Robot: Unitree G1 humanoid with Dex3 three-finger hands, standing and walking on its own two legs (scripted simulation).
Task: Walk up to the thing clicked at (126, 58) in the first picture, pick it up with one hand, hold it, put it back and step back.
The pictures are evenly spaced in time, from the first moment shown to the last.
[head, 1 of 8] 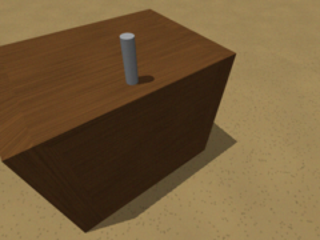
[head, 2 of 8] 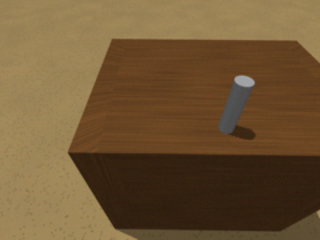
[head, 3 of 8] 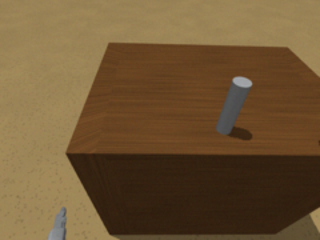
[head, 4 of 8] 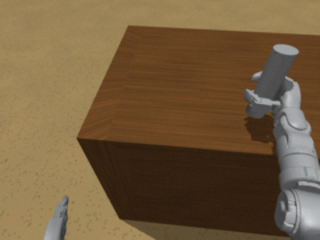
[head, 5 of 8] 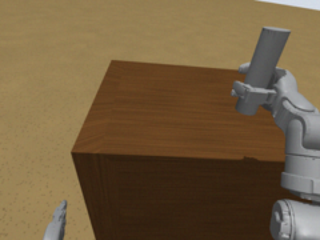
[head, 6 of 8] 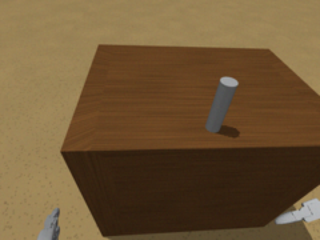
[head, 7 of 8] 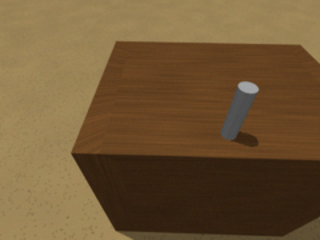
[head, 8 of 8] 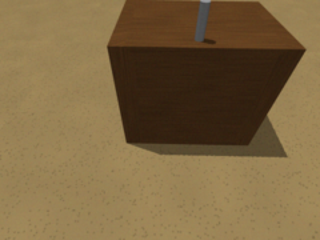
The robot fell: no
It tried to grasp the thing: yes
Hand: right
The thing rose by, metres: 0.24
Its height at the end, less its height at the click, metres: +0.00
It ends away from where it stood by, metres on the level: 0.01
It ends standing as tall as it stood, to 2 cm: yes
